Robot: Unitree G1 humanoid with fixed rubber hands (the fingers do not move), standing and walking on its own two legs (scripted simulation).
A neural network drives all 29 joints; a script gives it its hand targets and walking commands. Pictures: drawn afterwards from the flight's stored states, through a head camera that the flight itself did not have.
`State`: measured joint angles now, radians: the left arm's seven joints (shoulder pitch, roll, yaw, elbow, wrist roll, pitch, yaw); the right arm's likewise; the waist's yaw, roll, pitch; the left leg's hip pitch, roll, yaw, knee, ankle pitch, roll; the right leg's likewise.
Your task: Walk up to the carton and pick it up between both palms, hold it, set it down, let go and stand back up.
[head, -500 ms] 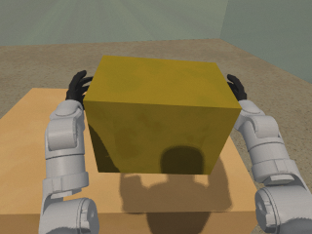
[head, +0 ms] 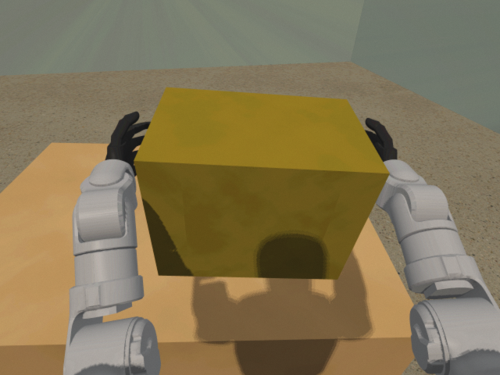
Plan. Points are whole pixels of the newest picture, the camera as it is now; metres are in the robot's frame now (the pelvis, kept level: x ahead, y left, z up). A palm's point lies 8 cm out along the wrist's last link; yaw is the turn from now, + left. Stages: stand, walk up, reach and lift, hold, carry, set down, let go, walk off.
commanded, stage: hold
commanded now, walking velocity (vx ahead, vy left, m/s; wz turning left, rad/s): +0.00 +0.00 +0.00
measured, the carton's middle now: (254, 186) +0.38 +0.01 +0.18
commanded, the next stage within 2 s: none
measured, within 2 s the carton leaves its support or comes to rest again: neither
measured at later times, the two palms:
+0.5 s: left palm (124, 166) +0.35 +0.20 +0.23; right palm (382, 167) +0.36 -0.19 +0.22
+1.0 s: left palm (122, 167) +0.35 +0.20 +0.23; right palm (380, 167) +0.36 -0.18 +0.22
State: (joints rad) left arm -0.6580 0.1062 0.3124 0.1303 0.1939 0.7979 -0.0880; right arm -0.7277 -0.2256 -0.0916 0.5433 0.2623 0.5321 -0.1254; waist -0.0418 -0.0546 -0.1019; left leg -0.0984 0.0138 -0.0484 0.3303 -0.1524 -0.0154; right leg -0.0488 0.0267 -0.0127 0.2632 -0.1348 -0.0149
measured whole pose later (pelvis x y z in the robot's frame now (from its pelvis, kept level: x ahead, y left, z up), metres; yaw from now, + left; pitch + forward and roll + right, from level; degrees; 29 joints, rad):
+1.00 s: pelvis +0.00 +0.00 +0.00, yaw +0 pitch -4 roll -1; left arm -0.66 0.11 0.31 0.14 0.19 0.80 -0.09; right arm -0.73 -0.22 -0.09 0.55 0.26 0.54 -0.13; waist -0.05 -0.06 -0.10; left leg -0.10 0.01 -0.05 0.33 -0.15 -0.02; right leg -0.05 0.03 -0.01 0.26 -0.14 -0.02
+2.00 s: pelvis +0.00 +0.00 +0.00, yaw +0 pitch -5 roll -1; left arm -0.65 0.11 0.31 0.14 0.19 0.80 -0.09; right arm -0.73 -0.23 -0.08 0.55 0.26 0.54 -0.13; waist -0.04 -0.05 -0.11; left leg -0.10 0.01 -0.05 0.33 -0.16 -0.01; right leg -0.04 0.03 -0.01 0.27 -0.14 -0.02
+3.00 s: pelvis +0.00 +0.00 +0.00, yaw +0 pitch -5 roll -1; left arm -0.65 0.11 0.31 0.14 0.18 0.80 -0.08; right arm -0.74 -0.23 -0.08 0.56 0.26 0.54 -0.13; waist -0.04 -0.05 -0.11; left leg -0.10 0.01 -0.05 0.33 -0.15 -0.01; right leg -0.05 0.03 -0.01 0.26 -0.14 -0.02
